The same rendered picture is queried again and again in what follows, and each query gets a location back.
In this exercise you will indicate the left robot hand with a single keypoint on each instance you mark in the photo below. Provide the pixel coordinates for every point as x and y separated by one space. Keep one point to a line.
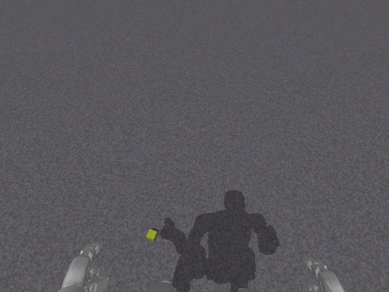
81 270

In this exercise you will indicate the right robot hand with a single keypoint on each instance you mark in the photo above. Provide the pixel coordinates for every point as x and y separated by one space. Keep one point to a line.
327 280

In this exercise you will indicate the cube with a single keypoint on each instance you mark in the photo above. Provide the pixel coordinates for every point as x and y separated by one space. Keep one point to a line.
151 235

